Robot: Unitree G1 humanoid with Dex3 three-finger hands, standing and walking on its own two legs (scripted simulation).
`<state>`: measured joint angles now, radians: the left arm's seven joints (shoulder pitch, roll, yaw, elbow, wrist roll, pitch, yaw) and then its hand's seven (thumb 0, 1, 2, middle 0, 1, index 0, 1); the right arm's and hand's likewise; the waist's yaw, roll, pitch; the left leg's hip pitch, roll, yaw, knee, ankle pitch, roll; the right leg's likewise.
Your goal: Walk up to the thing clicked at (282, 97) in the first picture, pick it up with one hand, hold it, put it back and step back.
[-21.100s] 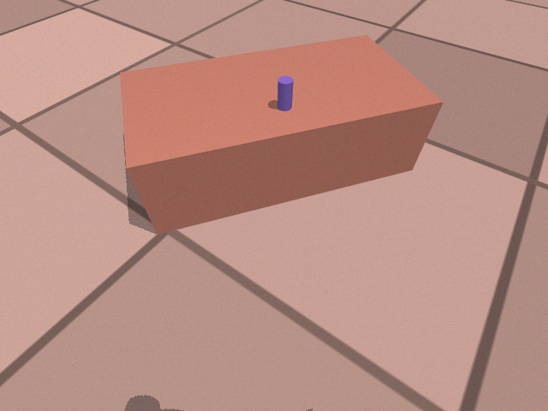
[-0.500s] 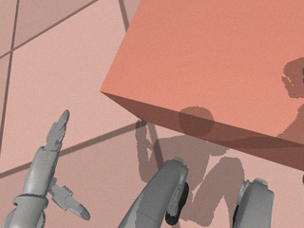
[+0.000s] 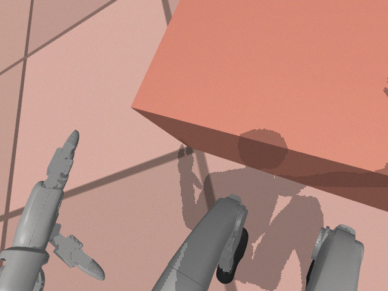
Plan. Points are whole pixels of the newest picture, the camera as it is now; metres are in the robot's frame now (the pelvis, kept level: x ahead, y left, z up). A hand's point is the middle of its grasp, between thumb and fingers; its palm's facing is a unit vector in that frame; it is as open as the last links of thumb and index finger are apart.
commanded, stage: loosen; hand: right
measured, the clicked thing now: out of the picture +0.55 -0.24 -0.06
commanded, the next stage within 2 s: open in 0.20 s
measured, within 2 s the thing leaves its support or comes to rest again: neither
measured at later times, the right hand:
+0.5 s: hand out of the picture +0.55 -0.24 -0.06, palm faces +0.23 +0.97 -0.01, open 10.4 cm
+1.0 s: hand out of the picture +0.56 -0.28 +0.00, palm faces +0.27 +0.96 -0.03, open 16.1 cm
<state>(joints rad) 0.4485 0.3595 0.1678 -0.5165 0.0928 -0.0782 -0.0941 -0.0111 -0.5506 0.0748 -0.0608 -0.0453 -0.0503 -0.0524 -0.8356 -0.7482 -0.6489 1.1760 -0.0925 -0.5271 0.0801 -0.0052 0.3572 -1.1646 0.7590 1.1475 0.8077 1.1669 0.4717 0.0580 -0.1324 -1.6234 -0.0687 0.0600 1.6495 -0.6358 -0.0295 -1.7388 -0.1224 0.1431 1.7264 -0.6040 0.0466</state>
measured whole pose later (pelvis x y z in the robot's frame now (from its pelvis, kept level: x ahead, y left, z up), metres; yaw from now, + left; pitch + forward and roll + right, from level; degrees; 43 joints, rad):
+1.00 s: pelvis +0.00 +0.00 +0.01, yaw +0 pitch +33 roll +8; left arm 0.48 0.36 0.16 -0.49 0.05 -0.03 -0.09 -0.01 -0.54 0.07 -0.07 -0.05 -0.05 -0.06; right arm -0.88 -0.81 -0.64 1.02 -0.09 -0.37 0.12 -0.01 0.44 -0.15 0.24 0.20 0.24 0.19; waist 0.45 0.05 -0.14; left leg -1.59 -0.07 0.06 1.63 -0.63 -0.03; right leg -1.71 -0.12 0.14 1.71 -0.59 0.05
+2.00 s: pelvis +0.05 -0.02 +0.17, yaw -6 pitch +13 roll +3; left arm 0.40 0.22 -0.06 0.05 -0.03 0.17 0.02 0.01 0.87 0.88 -0.20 -0.30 -0.20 -0.29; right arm -0.08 -0.32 -0.19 0.56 0.01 0.00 -0.09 -0.01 0.46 -0.10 0.06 0.07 0.07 0.06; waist 0.09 0.01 -0.12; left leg -0.68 0.00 0.00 0.92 -0.47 -0.05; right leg -0.78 -0.07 0.02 1.00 -0.45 0.01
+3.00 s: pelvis +0.05 +0.00 +0.18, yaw -8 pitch +8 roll +0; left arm 0.44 0.19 0.00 0.05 -0.03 0.13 0.09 0.01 0.90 0.91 -0.21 -0.30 -0.21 -0.30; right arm 0.43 -0.19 0.00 0.13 0.02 0.01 -0.09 -0.01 0.48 -0.09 0.06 0.06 0.07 0.06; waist 0.00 0.00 -0.09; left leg -0.59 0.03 -0.01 0.94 -0.49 -0.03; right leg -0.64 -0.05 0.00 0.92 -0.41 0.03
